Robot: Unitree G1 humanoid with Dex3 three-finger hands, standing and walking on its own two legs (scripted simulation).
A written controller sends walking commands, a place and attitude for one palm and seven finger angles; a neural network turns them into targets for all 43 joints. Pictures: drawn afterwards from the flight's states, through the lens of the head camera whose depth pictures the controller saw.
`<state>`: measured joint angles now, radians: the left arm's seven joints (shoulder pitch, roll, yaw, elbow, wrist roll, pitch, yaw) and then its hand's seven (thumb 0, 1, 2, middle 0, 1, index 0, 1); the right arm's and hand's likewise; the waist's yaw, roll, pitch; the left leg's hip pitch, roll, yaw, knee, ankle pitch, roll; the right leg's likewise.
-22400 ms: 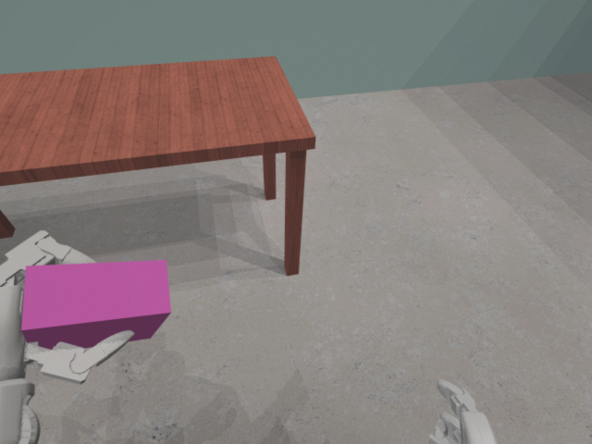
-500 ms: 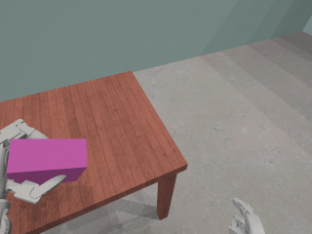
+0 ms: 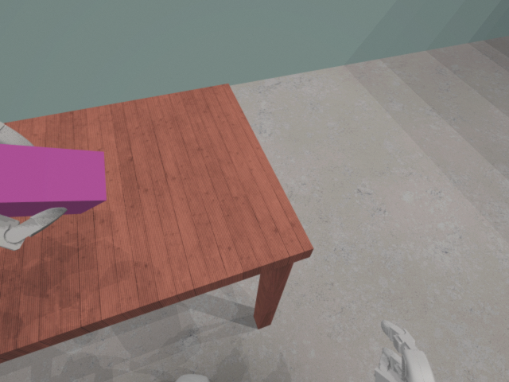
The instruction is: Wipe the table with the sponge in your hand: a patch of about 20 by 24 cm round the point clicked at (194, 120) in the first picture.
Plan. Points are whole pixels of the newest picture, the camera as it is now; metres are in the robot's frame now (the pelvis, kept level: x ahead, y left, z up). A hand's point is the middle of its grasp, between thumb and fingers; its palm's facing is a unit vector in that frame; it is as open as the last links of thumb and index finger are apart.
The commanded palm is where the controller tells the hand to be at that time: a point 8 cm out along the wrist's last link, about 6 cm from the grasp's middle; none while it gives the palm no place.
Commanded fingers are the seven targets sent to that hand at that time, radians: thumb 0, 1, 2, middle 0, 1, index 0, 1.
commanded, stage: come to a stop and stand still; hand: left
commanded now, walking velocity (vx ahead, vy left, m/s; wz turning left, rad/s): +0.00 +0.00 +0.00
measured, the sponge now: (53, 185) +0.28 +0.27 +0.18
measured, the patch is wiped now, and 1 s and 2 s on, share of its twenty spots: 0.00 0.00 0.00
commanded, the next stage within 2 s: look again from close up in 0.90 s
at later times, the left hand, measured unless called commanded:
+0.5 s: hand out of the picture +0.23 +0.31 +0.18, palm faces +0.38 -0.87 -0.33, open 9.6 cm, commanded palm +0.16 +0.35 +0.18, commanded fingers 0.00 0.10 1.30 -1.20 -1.60 -1.20 -1.60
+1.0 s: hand out of the picture +0.24 +0.34 +0.17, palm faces +0.31 -0.84 -0.44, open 9.6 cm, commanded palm +0.17 +0.37 +0.18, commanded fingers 0.00 0.10 1.30 -1.20 -1.60 -1.20 -1.60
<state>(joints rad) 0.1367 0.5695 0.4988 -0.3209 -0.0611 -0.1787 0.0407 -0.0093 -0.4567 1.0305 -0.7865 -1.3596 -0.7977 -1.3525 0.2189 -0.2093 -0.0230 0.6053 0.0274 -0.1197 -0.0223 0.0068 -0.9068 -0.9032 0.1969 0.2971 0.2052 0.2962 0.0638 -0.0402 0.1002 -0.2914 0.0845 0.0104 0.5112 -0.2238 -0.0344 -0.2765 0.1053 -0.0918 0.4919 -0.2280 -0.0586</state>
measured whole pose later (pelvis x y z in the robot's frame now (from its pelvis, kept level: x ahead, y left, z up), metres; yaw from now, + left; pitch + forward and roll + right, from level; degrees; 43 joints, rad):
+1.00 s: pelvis +0.01 +0.09 +0.01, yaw +0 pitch +0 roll -1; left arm 0.41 0.41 0.36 -0.45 -0.03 -0.21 0.06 -0.01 -0.45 1.03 -0.78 -1.36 -0.80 -1.35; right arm 0.22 -0.17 0.03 0.56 0.01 -0.10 -0.01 0.01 -0.91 -0.90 0.20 0.30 0.21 0.30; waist 0.01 -0.02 0.05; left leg -0.20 -0.07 0.00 0.45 -0.25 0.07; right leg -0.21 0.00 -0.04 0.41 -0.20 0.00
